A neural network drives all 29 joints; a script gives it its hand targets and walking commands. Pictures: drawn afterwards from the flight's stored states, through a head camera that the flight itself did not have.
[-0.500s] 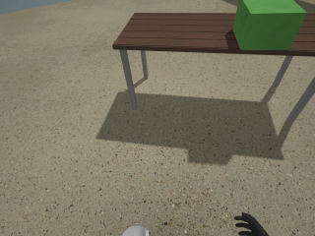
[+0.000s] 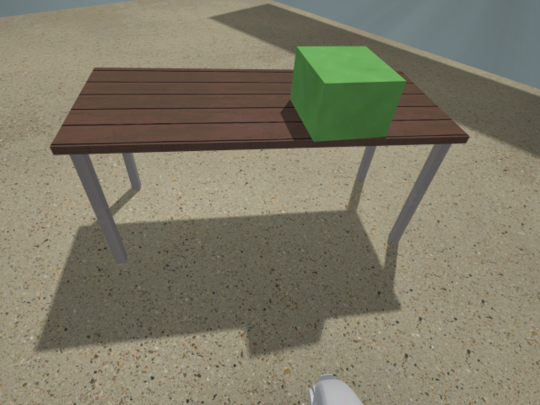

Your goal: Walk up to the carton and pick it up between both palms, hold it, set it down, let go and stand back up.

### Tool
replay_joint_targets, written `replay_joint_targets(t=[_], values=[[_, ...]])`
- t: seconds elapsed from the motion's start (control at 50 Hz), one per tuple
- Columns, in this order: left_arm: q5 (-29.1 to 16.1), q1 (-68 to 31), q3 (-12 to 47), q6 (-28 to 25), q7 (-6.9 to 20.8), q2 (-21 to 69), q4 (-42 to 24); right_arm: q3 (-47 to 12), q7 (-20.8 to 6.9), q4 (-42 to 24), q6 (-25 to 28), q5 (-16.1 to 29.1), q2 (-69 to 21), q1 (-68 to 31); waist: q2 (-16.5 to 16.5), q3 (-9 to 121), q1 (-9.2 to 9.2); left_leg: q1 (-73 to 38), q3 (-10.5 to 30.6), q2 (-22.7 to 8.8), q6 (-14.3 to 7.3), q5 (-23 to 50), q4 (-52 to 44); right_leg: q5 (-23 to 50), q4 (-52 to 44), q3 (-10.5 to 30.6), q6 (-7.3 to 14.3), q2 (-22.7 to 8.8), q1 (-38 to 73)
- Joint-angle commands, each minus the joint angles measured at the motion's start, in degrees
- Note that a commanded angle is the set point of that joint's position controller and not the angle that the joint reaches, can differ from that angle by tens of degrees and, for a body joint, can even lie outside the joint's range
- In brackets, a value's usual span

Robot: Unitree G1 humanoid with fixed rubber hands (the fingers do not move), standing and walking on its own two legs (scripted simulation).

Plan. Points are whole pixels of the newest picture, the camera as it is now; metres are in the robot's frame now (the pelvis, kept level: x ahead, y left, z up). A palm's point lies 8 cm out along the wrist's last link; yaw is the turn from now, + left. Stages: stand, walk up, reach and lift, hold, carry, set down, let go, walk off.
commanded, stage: walk up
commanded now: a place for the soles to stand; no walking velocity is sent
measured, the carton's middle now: (340, 91) +1.14 -0.30 -0.03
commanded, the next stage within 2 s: none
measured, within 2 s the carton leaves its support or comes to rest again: neither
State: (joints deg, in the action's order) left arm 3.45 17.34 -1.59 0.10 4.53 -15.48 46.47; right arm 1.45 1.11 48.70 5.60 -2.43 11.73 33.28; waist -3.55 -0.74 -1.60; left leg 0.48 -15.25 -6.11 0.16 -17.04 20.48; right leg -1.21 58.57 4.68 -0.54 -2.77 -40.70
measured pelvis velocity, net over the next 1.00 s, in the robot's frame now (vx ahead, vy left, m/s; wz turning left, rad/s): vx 0.52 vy -0.07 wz -0.11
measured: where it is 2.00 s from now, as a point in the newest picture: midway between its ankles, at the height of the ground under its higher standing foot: (339, 313)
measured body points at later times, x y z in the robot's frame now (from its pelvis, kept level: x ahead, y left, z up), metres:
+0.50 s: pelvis +0.29 -0.08 +0.00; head +0.29 -0.10 +0.45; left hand +0.33 +0.19 -0.12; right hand +0.35 -0.35 -0.13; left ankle +0.36 +0.09 -0.66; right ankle +0.27 -0.15 -0.75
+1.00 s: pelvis +0.52 -0.07 +0.01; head +0.53 -0.01 +0.45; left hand +0.60 +0.19 -0.16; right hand +0.42 -0.30 -0.10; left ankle +0.50 -0.01 -0.75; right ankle +0.56 -0.28 -0.64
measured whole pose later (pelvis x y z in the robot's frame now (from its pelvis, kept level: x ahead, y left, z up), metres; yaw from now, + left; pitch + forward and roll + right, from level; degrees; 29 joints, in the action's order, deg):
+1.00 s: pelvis +0.52 -0.07 +0.01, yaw -6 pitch -3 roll -5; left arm 4.2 18.1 -2.5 0.3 1.5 -17.2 48.9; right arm 0.0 1.1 50.4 4.8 -1.3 8.7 33.3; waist -2.7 -3.4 -0.9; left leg 4.8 -2.5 -1.5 -3.5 -13.3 20.8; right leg -9.0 62.3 0.7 -0.4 -3.6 -33.2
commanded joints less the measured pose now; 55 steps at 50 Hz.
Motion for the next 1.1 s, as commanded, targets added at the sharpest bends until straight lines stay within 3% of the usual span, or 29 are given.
replay_joint_targets(t=[0.0,0.04,0.1,0.14,0.16,0.18,0.2,0.22,0.24,0.26,0.3,0.36,0.42,0.46,0.5,0.56,0.6,0.64,0.66,0.68,0.7,0.72,0.78,0.84,0.88,0.9,0.96,1.02,1.08], values=[[0.0,-10.2,0.2,-1.6,0.3,-0.4,-4.9,1.2,0.3,-1.2,0.9,0.1,6.9,4.7,12.2,-10.8,-2.67,-1.2,1.3,-11.2,-6.0,8.7,-9.0,4.7,-16.5,-6.9,0.0,-0.1,-3.2],[-0.1,-10.5,0.0,-1.7,0.1,-0.2,-5.3,1.1,0.6,-0.5,0.5,0.2,7.5,5.1,10.6,-11.1,-1.92,-0.4,0.5,-13.3,-6.8,11.5,-9.4,5.5,-20.1,-8.6,0.4,-0.9,1.2],[0.5,-6.5,-0.7,-1.9,-0.5,0.3,-4.7,1.2,0.9,0.1,-0.6,-0.2,9.5,2.7,8.8,-10.6,1.22,1.5,-1.5,-14.5,-6.5,17.5,-5.6,4.5,-24.3,-8.1,1.7,-0.6,10.9],[0.9,5.3,-1.8,-2.7,-1.6,-1.4,-1.4,1.7,0.6,-0.3,-1.9,-0.3,11.7,0.8,6.9,-3.0,5.67,1.4,-2.1,-11.7,-5.5,25.8,10.7,2.0,-26.9,-8.1,2.4,4.4,25.4],[1.1,14.0,-2.9,-3.1,-2.8,-4.3,0.9,1.9,0.3,-1.1,-2.4,0.0,12.4,0.2,2.5,3.2,8.59,4.7,-1.7,-8.2,-4.1,22.5,25.6,-3.0,-28.8,-5.7,4.1,5.3,37.0],[0.4,19.8,-4.1,-3.2,-3.9,-9.3,0.8,0.8,-0.5,-3.0,-2.7,0.3,9.6,3.1,-5.1,10.4,9.20,13.9,0.5,-4.2,-2.7,6.7,39.7,-8.3,-26.2,8.4,7.2,-3.9,49.0],[-1.1,21.7,-4.9,-2.5,-4.6,-12.0,0.2,-0.5,-1.2,-4.9,-3.2,0.7,4.7,6.9,-13.1,16.3,7.89,28.8,5.6,2.7,-0.4,-19.7,53.8,-4.5,-26.8,27.7,13.8,-13.6,62.4],[-2.5,18.0,-5.1,-2.4,-5.8,-11.2,-1.6,-0.5,-0.9,-3.9,-3.6,1.5,3.9,7.4,-8.4,18.2,9.19,35.4,12.6,3.3,0.5,-16.4,58.1,-9.8,-33.3,37.2,19.5,-16.0,63.6],[-3.1,13.6,-4.8,-2.2,-6.4,-8.9,-3.3,0.2,-1.0,-4.3,-3.3,1.3,7.5,2.6,-4.0,14.3,8.47,36.5,15.5,2.4,0.0,-12.6,60.3,-14.5,-39.1,35.1,18.5,-15.0,55.4],[-3.1,11.5,-3.7,-2.2,-6.7,-6.7,-4.4,0.3,-1.4,-5.4,-2.4,1.4,8.3,-2.1,0.2,9.9,6.49,34.0,17.1,1.0,-1.7,-9.4,57.2,-8.0,-40.0,28.3,13.9,-12.7,47.7],[-2.8,8.5,-3.0,-3.3,-6.8,-5.4,-5.6,0.4,-1.6,-6.9,-2.8,1.1,5.0,-4.3,1.9,5.3,3.38,29.2,17.8,0.0,-2.1,-4.6,51.5,10.0,-38.5,16.9,7.8,-11.1,39.0],[-2.4,8.1,-2.3,-4.6,-5.2,-3.6,-3.1,0.4,-2.0,-6.4,-3.4,-0.6,3.5,-4.4,-2.0,0.5,1.80,26.0,17.0,1.0,-1.6,-1.3,45.1,17.8,-37.6,6.3,5.9,-7.0,33.1],[-2.8,7.9,-1.6,-5.3,-4.9,-1.7,-2.6,-0.2,-2.5,-6.4,-3.7,-1.0,2.6,-7.1,-2.0,-4.9,0.83,23.5,12.4,2.3,-1.2,5.6,37.5,17.7,-40.1,-0.7,3.7,-2.8,23.4],[-2.7,8.1,-1.7,-5.3,-4.6,-2.5,-2.2,-0.6,-2.5,-7.3,-3.9,-0.5,3.0,-11.2,-4.6,-7.9,1.78,23.5,9.1,2.5,-1.1,10.3,30.1,4.5,-42.9,-1.8,4.7,-2.5,19.1],[-2.6,8.7,-1.7,-4.8,-4.1,-3.2,-1.8,-0.7,-2.3,-7.2,-3.7,-0.4,3.9,-13.6,-6.7,-9.7,3.49,22.8,7.9,3.0,-1.0,11.7,23.9,-9.3,-44.6,0.9,6.3,-2.7,18.0],[-2.3,13.1,-1.7,-4.7,-4.0,-4.8,0.5,-0.9,-2.1,-7.5,-2.8,0.0,3.4,-15.6,-7.2,-10.4,5.27,21.8,9.2,3.1,-2.0,11.4,19.3,-13.4,-44.0,5.2,8.7,-7.0,19.8],[-1.9,12.3,-1.8,-4.5,-4.3,-5.4,0.6,-0.3,-1.6,-6.4,-2.0,-0.3,4.0,-12.8,-3.8,-9.2,3.19,18.4,10.3,3.7,-2.9,12.0,13.5,-11.2,-39.1,4.4,8.5,-7.4,22.5],[-2.0,11.6,-1.3,-4.3,-4.1,-4.3,0.2,1.5,-0.6,-3.1,-0.8,-0.8,6.4,-2.7,5.2,-1.6,-1.89,3.7,11.5,4.4,-3.5,10.6,7.2,-8.0,-19.5,-1.1,6.9,-2.0,21.6],[-1.9,15.1,-1.0,-3.9,-3.8,-2.4,-0.6,3.0,0.0,-2.2,-0.6,-1.2,11.7,3.2,14.3,5.3,-3.41,-4.9,28.7,-7.4,-5.2,-3.9,1.4,-18.1,-3.5,-4.7,4.8,3.7,15.5],[-1.0,18.4,-0.6,-3.1,-3.8,-1.6,-1.2,4.0,0.6,-3.3,-1.4,-0.4,15.5,4.7,18.0,4.9,-1.42,-8.8,51.1,-18.8,-7.6,-13.9,-3.8,-30.7,6.8,-4.3,2.4,6.3,4.9],[0.0,15.9,-0.6,-2.5,-4.1,-4.2,-1.4,4.0,1.4,-3.2,-2.1,0.7,14.4,3.1,13.0,-1.6,-1.85,-4.1,51.3,-19.8,-9.4,-15.4,-6.6,-28.6,8.7,-1.8,1.9,2.9,2.1],[-0.1,13.6,-0.9,-2.6,-4.5,-5.3,-2.1,3.6,1.3,-3.5,-1.7,0.7,11.6,0.0,14.4,-0.6,-1.51,-5.3,52.6,-19.5,-11.3,-8.9,-6.9,-28.3,11.3,-1.3,1.2,2.1,-0.5],[0.8,8.7,-1.4,-1.3,-3.4,-3.9,-0.1,0.9,1.1,-4.0,-0.9,1.8,4.3,-4.3,8.2,-4.1,1.20,5.4,34.9,-12.6,-3.3,3.7,-9.1,-17.1,10.6,-1.1,-0.1,-1.6,5.5],[1.0,10.6,-0.4,-0.3,-2.6,-0.9,2.5,0.4,0.8,-2.2,-0.1,1.3,3.6,-1.2,9.2,-4.0,3.40,7.8,20.3,-5.0,2.2,28.3,-4.6,-9.3,8.0,-5.0,-0.1,0.3,9.7],[0.8,8.0,0.1,0.0,-2.8,0.9,2.4,0.0,0.2,-1.0,0.3,1.2,3.4,1.5,10.5,-4.5,3.56,10.2,15.1,-2.1,4.3,40.1,-3.8,-6.9,5.3,-7.7,-0.1,1.6,11.5],[0.7,5.9,0.1,0.2,-2.7,1.3,2.3,-0.1,0.0,-0.1,0.3,1.3,3.2,3.2,10.9,-3.7,2.69,9.4,14.0,-0.6,5.5,42.4,-3.6,-6.1,5.2,-9.3,0.0,2.3,11.3],[0.8,0.4,0.8,0.4,-2.7,1.8,0.9,0.1,0.1,0.2,0.2,1.1,3.5,6.7,12.9,-5.8,0.74,5.0,15.1,-0.1,3.9,42.4,-4.0,-2.5,0.1,-11.3,-0.3,1.5,6.3],[0.6,-4.8,0.6,1.0,-2.9,0.2,0.4,0.3,0.7,1.0,-0.2,0.7,2.5,10.5,13.9,-7.1,-1.57,-0.7,21.8,-4.2,1.3,31.9,-5.0,-1.2,-3.0,-9.9,-1.2,-1.1,0.9],[0.3,-8.4,0.5,1.6,-3.1,-1.0,-0.4,0.6,1.9,1.3,-0.2,0.1,2.0,11.4,13.2,-8.4,-1.44,-4.9,26.1,-8.2,-2.4,31.0,-3.9,-3.7,-3.8,-7.1,-2.2,-3.6,-4.4]])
